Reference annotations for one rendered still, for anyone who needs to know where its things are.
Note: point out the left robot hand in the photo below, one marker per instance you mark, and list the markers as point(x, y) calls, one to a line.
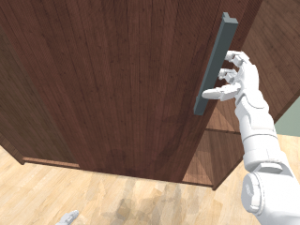
point(68, 218)

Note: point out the right robot forearm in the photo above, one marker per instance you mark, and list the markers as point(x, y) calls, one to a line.
point(259, 137)

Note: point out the right robot hand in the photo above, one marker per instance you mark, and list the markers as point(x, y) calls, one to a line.
point(246, 77)

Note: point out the right robot upper arm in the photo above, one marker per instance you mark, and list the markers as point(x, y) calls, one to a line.
point(274, 199)

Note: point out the handle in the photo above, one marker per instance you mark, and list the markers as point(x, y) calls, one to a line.
point(222, 44)

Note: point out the wardrobe door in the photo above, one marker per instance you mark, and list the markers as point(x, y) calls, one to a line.
point(24, 118)
point(120, 77)

